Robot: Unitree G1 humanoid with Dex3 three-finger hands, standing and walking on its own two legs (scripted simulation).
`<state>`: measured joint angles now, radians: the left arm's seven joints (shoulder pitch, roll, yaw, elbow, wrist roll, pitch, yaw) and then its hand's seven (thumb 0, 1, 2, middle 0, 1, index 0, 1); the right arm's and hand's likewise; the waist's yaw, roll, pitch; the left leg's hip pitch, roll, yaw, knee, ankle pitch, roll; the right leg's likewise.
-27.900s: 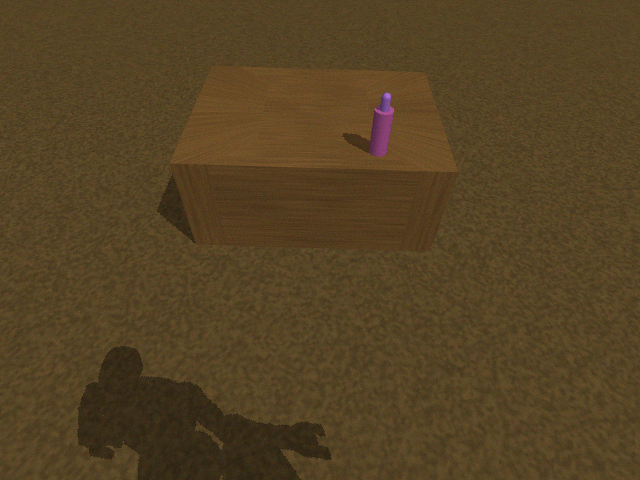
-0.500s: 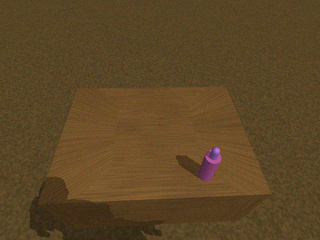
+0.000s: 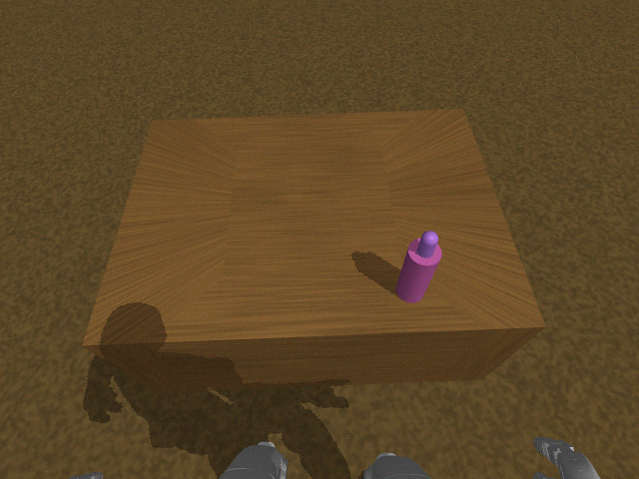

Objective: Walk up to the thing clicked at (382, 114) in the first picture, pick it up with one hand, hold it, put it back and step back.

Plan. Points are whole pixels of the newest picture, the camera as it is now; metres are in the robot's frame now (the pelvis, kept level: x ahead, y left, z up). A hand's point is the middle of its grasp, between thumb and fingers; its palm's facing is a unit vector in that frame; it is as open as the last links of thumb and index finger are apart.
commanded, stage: step back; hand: right
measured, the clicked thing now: (419, 265) +0.51 -0.19 -0.22
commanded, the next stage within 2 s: none
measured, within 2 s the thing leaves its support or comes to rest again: neither
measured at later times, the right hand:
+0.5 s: hand out of the picture -0.02 -0.23 -0.13, palm faces -0.08 +0.90 -0.43, open 7.4 cm
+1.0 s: hand out of the picture -0.15 -0.23 -0.15, palm faces -0.08 +0.91 -0.40, open 7.4 cm
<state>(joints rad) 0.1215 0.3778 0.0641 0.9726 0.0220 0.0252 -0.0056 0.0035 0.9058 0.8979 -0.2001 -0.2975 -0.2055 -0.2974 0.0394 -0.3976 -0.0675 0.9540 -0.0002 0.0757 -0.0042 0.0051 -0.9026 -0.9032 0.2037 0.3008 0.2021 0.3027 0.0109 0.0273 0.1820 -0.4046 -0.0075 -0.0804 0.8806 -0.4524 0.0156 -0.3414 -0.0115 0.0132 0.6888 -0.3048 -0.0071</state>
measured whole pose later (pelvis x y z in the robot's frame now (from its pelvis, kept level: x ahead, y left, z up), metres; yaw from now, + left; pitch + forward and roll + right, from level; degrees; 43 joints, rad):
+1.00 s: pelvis -0.24 +0.04 +0.00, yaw +3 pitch -2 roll +1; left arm 0.09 0.37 0.06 0.76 0.02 0.04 0.01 0.01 0.90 0.90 -0.20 -0.30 -0.21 -0.30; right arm 0.17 -0.39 -0.05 0.87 -0.02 0.04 -0.02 0.01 -0.90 -0.90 0.20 0.30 0.20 0.30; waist 0.00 -0.01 0.19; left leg -0.26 -0.04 -0.03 0.66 -0.36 0.00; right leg -0.40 -0.05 0.02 0.71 -0.27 0.02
